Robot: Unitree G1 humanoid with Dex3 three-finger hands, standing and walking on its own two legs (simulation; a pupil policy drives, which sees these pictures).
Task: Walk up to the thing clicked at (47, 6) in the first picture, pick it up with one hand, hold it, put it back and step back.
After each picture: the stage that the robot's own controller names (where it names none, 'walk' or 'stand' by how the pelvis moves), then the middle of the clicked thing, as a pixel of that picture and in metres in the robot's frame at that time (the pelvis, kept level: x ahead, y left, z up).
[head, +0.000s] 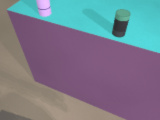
stand; out of the picture +0.87 +0.21 +0.11
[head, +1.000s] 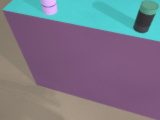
walk; out of the picture +0.76 +0.14 +0.15
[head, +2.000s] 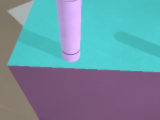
stand; (70, 30) +0.48 +0.04 +0.13
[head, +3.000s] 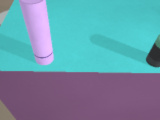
stand; (39, 33) +0.47 +0.16 +0.14
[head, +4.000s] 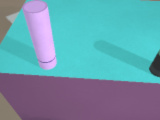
stand; (42, 39) +0.47 +0.16 +0.12
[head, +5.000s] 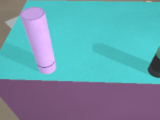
stand; (41, 45) +0.46 +0.16 +0.11
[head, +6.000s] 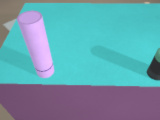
stand; (39, 48) +0.44 +0.16 +0.11
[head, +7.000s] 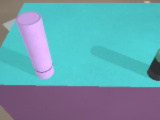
stand; (38, 49) +0.44 +0.17 +0.11
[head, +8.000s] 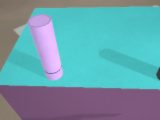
rise first; (48, 51) +0.43 +0.16 +0.11
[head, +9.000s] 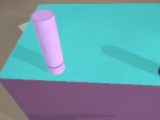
go down; (50, 45) +0.45 +0.16 +0.11
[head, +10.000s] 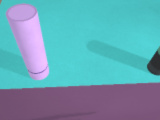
go down; (32, 48) +0.42 +0.14 +0.12
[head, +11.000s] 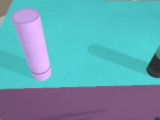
approach; (35, 50) +0.43 +0.15 +0.12
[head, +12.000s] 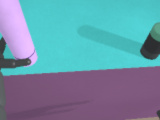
close; (15, 32) +0.45 +0.17 +0.15
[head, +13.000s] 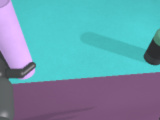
lift; (12, 44) +0.41 +0.19 +0.15
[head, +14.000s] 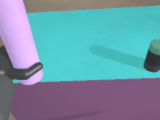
lift; (18, 40) +0.34 +0.17 +0.26
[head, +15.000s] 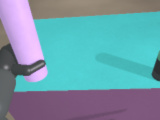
hold; (23, 37) +0.35 +0.16 +0.27
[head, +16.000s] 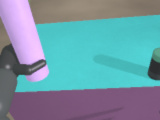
hold; (24, 37) +0.34 +0.15 +0.28
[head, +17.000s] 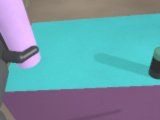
crouch; (12, 21) +0.33 +0.16 +0.33
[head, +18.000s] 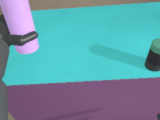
crouch; (16, 8) +0.43 +0.17 +0.30
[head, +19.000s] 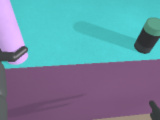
lower; (4, 26) +0.47 +0.19 +0.16
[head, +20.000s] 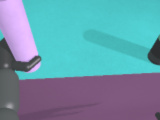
lower; (19, 36) +0.43 +0.17 +0.16
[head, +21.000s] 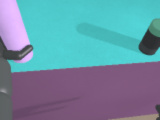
lower; (10, 25) +0.47 +0.18 +0.16
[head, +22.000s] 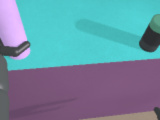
lower; (7, 20) +0.48 +0.18 +0.17
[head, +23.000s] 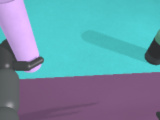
open; (20, 37) +0.43 +0.17 +0.16
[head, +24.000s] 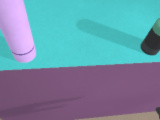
rise; (14, 25) +0.45 +0.16 +0.16
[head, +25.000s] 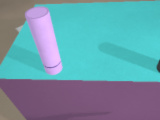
sink last; (46, 44) +0.45 +0.16 +0.13
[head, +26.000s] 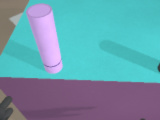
stand; (47, 43) +0.44 +0.15 +0.12
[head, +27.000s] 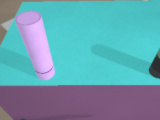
stand; (38, 50) +0.43 +0.16 +0.11
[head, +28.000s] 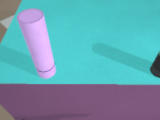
stand; (40, 48) +0.43 +0.16 +0.11
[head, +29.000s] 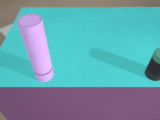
walk; (38, 52) +0.43 +0.16 +0.11
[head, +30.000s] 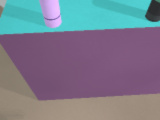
walk; out of the picture +0.62 +0.14 +0.14
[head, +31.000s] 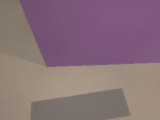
walk; out of the picture +1.01 +0.16 +0.13
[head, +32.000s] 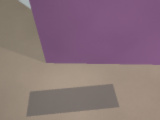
stand; out of the picture +1.21 +0.16 +0.13
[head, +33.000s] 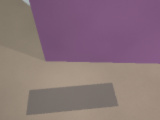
stand; out of the picture +1.20 +0.14 +0.11
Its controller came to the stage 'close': yes
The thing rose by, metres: 0.21
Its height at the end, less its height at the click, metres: +0.00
